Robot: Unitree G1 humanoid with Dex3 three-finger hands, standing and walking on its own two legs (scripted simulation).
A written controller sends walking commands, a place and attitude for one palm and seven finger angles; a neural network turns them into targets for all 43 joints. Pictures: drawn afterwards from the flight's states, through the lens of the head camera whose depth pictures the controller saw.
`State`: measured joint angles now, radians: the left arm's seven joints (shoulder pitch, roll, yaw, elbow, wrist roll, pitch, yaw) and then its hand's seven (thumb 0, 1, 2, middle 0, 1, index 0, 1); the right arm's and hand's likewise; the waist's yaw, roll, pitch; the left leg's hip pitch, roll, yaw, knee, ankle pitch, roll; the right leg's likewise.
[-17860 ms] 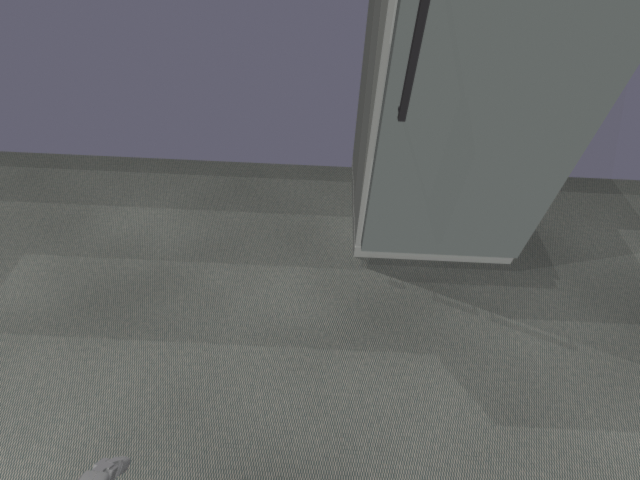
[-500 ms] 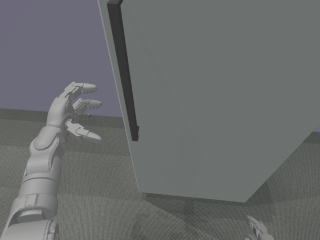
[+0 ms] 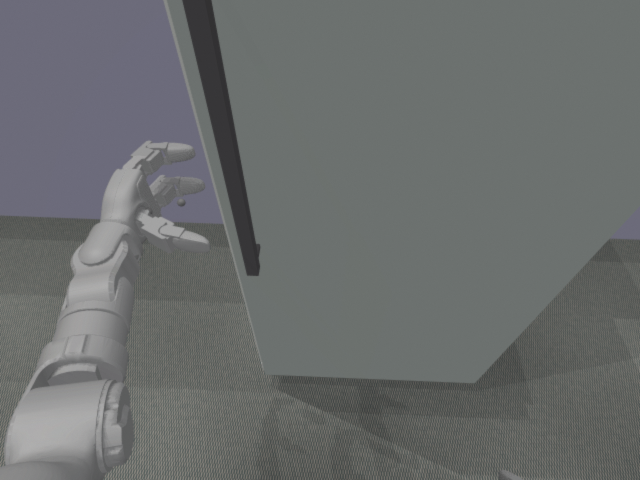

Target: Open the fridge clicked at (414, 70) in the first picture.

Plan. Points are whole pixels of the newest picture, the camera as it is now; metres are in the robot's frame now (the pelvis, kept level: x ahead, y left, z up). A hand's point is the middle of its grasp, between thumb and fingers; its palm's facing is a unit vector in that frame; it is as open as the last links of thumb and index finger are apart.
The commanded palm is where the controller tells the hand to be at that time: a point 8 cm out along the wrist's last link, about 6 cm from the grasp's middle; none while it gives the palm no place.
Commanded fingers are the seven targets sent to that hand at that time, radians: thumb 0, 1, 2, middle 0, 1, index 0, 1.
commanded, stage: move the hooked fingers beside the handle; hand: left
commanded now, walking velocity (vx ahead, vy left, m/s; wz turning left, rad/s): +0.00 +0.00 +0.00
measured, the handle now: (236, 164) +0.46 +0.11 +0.15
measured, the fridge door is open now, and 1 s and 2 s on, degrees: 0 0 0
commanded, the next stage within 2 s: feel for the door with the fingertips in 0.72 s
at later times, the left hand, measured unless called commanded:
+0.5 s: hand (182, 204) +0.41 +0.17 +0.13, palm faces -0.05 -1.00 +0.01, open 14.0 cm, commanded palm +0.39 +0.23 +0.13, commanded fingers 0.00 -0.50 0.30 -0.30 -1.20 -0.30 -1.20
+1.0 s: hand (188, 207) +0.42 +0.16 +0.13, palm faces -0.07 -1.00 -0.01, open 14.0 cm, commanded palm +0.39 +0.21 +0.13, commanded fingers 0.00 -0.50 0.30 -0.30 -1.20 -0.30 -1.20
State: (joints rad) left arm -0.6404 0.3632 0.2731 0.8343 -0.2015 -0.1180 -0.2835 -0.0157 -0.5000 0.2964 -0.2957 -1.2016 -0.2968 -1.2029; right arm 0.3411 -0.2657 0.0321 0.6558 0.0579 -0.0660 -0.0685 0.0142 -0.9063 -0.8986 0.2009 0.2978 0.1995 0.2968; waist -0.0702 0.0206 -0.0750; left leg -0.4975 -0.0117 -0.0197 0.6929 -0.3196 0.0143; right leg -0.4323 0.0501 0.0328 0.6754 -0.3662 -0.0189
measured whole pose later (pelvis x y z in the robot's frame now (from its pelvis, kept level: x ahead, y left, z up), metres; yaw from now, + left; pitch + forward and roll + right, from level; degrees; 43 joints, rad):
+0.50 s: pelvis -0.01 +0.01 +0.00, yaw +1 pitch +6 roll -1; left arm -0.66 0.32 0.22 0.80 -0.19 -0.16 -0.23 -0.02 -0.50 0.30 -0.30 -1.20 -0.30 -1.20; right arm 0.30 -0.25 0.04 0.65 0.06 -0.08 -0.07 0.01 -0.91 -0.90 0.20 0.30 0.20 0.30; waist -0.05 0.01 -0.07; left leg -0.51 -0.02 -0.03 0.72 -0.31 0.02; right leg -0.44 0.04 0.02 0.69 -0.36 -0.01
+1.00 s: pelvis +0.00 +0.00 +0.00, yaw +0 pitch +7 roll -1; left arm -0.60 0.32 0.21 0.74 -0.21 -0.15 -0.24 -0.02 -0.50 0.30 -0.29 -1.20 -0.29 -1.20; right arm 0.34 -0.27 0.02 0.64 0.06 -0.07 -0.06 0.01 -0.91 -0.90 0.20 0.30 0.20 0.30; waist -0.05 0.03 -0.07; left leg -0.51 -0.01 -0.03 0.72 -0.32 0.01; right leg -0.44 0.05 0.02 0.69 -0.37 -0.02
